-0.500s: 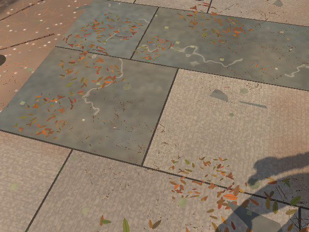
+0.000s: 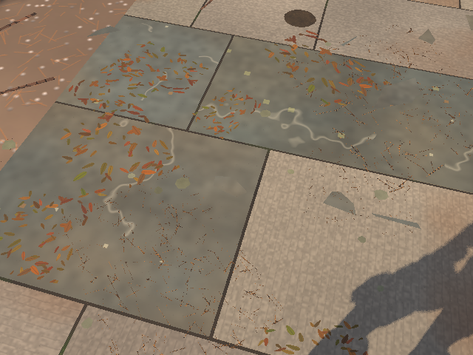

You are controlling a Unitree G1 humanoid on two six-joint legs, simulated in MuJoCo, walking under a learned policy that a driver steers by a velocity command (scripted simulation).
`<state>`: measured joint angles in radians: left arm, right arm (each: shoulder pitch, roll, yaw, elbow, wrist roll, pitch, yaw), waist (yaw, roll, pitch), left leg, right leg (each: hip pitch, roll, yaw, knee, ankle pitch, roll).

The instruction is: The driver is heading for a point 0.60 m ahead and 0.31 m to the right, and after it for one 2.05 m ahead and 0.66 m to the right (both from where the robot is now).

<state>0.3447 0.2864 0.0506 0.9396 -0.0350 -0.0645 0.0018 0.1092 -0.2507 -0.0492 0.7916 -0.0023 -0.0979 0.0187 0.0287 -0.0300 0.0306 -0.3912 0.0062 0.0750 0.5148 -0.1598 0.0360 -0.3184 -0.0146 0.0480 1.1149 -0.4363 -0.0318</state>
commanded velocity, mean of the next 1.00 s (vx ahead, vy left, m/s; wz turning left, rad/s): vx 0.48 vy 0.00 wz -0.54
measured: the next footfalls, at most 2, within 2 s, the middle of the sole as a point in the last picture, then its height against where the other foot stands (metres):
right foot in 0.42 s outside the picture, level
left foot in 0.92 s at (280, 270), level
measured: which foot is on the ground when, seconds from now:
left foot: down 0.00-0.44, up 0.46-0.90, down 0.92-1.00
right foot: up 0.00-0.40, down 0.42-0.92, up 0.94-1.00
